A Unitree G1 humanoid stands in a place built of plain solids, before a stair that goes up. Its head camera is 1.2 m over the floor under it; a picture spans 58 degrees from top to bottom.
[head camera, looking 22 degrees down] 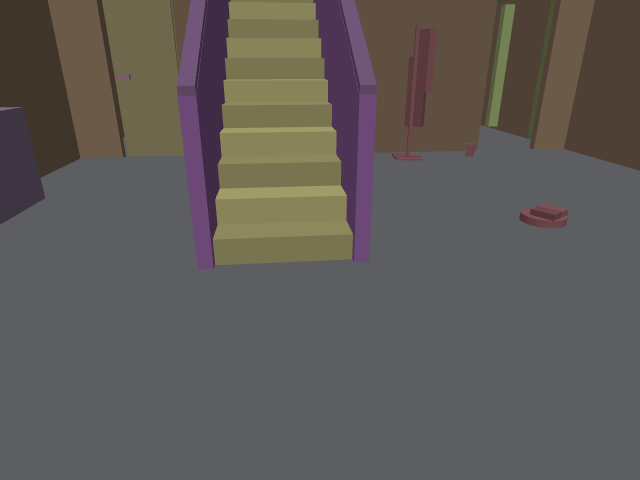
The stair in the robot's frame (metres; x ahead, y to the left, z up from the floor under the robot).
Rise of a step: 0.18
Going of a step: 0.28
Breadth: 0.90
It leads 6 degrees to the left of straight ahead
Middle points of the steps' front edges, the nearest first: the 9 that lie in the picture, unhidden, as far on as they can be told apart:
2.58 0.23 0.18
2.86 0.26 0.36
3.13 0.29 0.54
3.41 0.32 0.72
3.68 0.35 0.90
3.96 0.38 1.08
4.23 0.40 1.26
4.51 0.43 1.44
4.79 0.46 1.62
